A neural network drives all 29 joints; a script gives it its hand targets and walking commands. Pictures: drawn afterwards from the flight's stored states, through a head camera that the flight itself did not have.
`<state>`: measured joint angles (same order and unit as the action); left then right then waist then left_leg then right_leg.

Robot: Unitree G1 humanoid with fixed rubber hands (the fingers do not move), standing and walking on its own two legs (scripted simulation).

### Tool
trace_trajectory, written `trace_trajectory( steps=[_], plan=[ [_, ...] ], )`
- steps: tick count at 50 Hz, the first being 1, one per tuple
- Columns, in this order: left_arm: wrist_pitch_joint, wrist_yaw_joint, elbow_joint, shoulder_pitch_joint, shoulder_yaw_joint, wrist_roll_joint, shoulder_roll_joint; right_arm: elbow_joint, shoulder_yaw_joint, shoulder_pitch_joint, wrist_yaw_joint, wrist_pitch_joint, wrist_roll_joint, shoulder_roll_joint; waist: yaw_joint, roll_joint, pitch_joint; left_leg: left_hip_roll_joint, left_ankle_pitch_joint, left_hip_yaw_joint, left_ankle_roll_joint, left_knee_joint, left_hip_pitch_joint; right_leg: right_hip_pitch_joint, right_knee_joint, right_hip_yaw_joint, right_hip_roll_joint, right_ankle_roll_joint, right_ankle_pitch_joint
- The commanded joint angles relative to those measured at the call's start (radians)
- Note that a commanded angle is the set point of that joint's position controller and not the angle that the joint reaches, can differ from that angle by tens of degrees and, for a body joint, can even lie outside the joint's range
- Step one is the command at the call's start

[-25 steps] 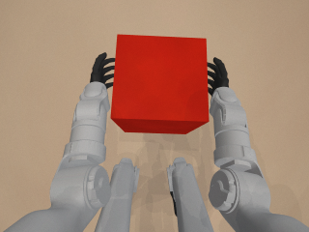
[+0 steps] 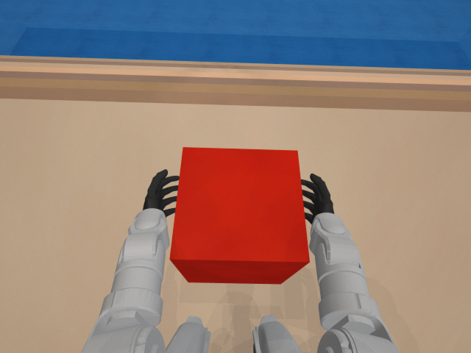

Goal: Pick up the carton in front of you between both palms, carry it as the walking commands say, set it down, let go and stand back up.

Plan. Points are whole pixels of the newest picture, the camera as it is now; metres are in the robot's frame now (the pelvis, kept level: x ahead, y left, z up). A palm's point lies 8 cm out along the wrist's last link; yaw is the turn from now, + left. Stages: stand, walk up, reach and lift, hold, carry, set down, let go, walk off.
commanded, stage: reach and lift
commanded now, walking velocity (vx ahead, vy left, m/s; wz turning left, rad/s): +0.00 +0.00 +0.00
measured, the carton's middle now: (237, 223) +0.37 -0.01 -0.10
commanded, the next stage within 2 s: hold in 1.46 s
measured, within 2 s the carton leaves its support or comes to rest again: neither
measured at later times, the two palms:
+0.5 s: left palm (126, 201) +0.32 +0.15 +0.10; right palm (349, 204) +0.32 -0.15 +0.10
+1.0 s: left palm (124, 198) +0.32 +0.15 +0.11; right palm (352, 202) +0.32 -0.15 +0.11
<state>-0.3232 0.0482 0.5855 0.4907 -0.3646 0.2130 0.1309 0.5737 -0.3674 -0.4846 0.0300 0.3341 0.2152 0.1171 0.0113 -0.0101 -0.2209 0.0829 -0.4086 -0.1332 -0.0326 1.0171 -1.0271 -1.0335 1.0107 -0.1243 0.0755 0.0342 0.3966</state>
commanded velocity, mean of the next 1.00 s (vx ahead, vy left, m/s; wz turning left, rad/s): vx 0.00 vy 0.00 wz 0.00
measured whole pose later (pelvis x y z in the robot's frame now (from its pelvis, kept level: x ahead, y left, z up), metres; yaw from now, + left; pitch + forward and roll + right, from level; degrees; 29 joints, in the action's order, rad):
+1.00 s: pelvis +0.02 +0.00 +0.08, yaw +0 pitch -4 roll +0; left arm -0.63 -0.01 0.37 0.31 -0.29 0.30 0.17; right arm 0.36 -0.29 -0.31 -0.01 0.63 0.31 0.16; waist 0.00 0.00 -0.01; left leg 0.04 -0.21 -0.14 -0.01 0.42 -0.14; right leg -0.14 0.41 -0.14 0.04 0.02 0.20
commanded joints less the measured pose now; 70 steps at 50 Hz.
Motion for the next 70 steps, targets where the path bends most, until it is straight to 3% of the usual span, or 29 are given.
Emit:
trace_trajectory(
  steps=[1, 16, 20, 24, 28, 36, 58, 70],
  plan=[
    [0.001, -0.246, 0.038, 0.46, 0.586, -0.127, 1.027, 0.035, 0.596, -0.463, -0.243, -0.003, -0.137, 1.028, 0.001, 0.006, -0.498, 0.053, 0.293, 0.072, 0.013, -0.202, 0.382, 0.455, -0.19, 0.068, 0.056, -0.018, -0.311],
    [-0.147, -0.272, -0.132, 0.217, 0.691, -0.165, 1.009, -0.134, 0.701, -0.226, -0.254, 0.139, -0.17, 1.011, -0.01, 0.007, -0.211, 0.018, 0.454, 0.048, 0.012, -0.541, 0.801, 0.849, -0.528, 0.045, 0.025, -0.011, -0.457],
    [-0.211, -0.28, -0.172, 0.182, 0.688, -0.174, 0.999, -0.175, 0.697, -0.19, -0.26, 0.202, -0.179, 1.002, -0.003, 0.007, -0.108, 0.016, 0.421, 0.049, 0.012, -0.61, 0.861, 0.903, -0.6, 0.045, 0.022, -0.016, -0.423],
    [-0.258, -0.288, -0.159, 0.187, 0.627, -0.145, 0.974, -0.161, 0.635, -0.193, -0.271, 0.25, -0.15, 0.983, -0.006, 0.005, 0.023, 0.013, 0.306, 0.056, 0.018, -0.654, 0.858, 0.901, -0.644, 0.052, 0.018, -0.024, -0.306],
    [-0.266, -0.301, -0.13, 0.264, 0.571, -0.123, 0.975, -0.133, 0.58, -0.273, -0.286, 0.256, -0.126, 0.981, -0.01, 0.007, 0.073, 0.007, 0.201, 0.064, 0.026, -0.659, 0.842, 0.884, -0.648, 0.06, 0.014, -0.03, -0.202],
    [-0.262, -0.309, -0.149, 0.359, 0.595, -0.135, 1.005, -0.152, 0.605, -0.37, -0.293, 0.251, -0.137, 1.004, -0.009, 0.008, -0.012, 0.006, 0.213, 0.067, 0.025, -0.643, 0.881, 0.918, -0.633, 0.063, 0.015, -0.028, -0.212],
    [-0.308, -0.3, -0.259, 0.23, 0.631, -0.159, 0.967, -0.26, 0.642, -0.239, -0.28, 0.299, -0.163, 0.979, -0.01, 0.011, -0.03, 0.019, 0.412, 0.066, 0.011, -0.685, 0.973, 1.01, -0.672, 0.059, 0.024, -0.011, -0.416],
    [-0.339, -0.297, -0.309, 0.212, 0.648, -0.174, 0.957, -0.308, 0.656, -0.218, -0.278, 0.33, -0.175, 0.969, -0.01, 0.009, -0.008, 0.021, 0.425, 0.06, 0.011, -0.698, 0.991, 1.026, -0.685, 0.056, 0.025, -0.011, -0.426]
  ],
)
